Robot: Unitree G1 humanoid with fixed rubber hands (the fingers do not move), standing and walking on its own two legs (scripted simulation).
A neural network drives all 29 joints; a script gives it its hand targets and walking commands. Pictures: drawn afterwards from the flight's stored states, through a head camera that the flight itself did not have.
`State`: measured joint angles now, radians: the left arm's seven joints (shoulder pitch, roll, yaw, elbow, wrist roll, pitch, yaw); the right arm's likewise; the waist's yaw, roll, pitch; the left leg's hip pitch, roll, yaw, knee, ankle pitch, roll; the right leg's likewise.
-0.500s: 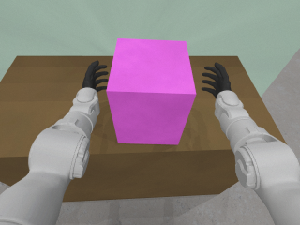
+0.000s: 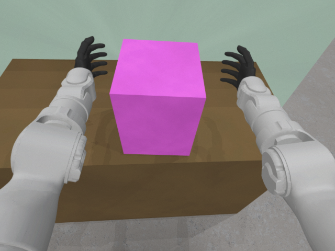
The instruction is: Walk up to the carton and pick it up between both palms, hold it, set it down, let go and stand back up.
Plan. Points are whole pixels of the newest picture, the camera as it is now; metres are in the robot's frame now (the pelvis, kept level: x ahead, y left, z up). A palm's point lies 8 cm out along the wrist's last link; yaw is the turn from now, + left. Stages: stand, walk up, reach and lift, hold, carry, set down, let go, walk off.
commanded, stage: set down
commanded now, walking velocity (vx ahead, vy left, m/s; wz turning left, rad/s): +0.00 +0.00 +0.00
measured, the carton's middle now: (158, 101) +0.52 +0.02 +0.04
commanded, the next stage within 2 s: none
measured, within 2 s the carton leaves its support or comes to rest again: neither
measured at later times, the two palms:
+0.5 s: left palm (79, 75) +0.47 +0.20 +0.17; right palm (247, 83) +0.45 -0.17 +0.17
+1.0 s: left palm (77, 113) +0.41 +0.20 +0.12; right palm (250, 119) +0.39 -0.18 +0.12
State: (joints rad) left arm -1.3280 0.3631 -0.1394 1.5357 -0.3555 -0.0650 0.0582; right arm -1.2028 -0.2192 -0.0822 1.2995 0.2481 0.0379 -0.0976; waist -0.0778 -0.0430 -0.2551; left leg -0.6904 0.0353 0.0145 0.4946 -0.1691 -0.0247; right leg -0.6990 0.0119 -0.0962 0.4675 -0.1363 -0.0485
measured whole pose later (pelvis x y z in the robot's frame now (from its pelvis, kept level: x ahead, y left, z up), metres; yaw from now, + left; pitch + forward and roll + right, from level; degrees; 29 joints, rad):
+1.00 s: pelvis +0.01 +0.01 +0.02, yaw -1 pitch +3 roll +0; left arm -0.67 0.24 0.09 0.79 -0.15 0.17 0.03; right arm -0.64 -0.18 -0.02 0.78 0.28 0.12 -0.15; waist -0.01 -0.03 -0.06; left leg -0.25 0.03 0.05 0.37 -0.18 -0.01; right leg -0.26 0.02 -0.06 0.33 -0.13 -0.03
